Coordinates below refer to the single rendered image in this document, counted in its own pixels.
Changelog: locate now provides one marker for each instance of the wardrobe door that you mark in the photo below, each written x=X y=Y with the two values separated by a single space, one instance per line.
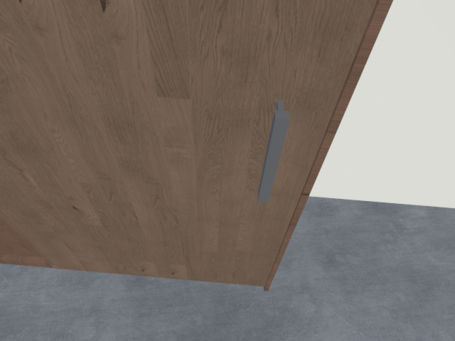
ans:
x=133 y=133
x=12 y=243

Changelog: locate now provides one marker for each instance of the handle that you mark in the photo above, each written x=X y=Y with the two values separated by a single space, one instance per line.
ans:
x=275 y=144

